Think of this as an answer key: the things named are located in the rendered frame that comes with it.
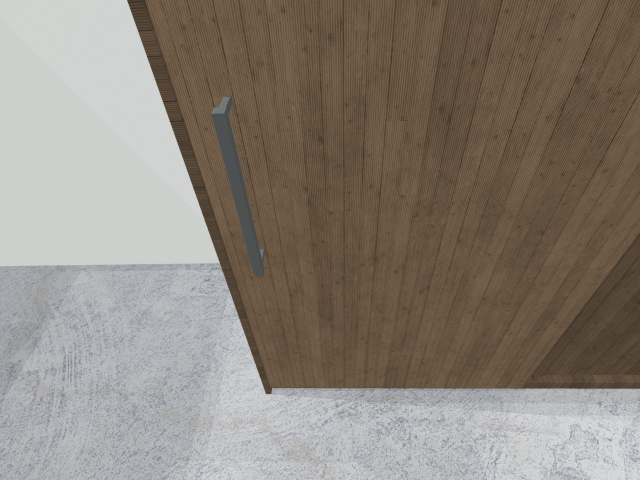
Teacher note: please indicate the wardrobe door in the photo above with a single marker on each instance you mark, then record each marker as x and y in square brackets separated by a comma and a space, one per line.
[440, 186]
[604, 337]

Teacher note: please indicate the handle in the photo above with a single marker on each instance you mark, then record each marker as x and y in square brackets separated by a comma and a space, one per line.
[229, 153]

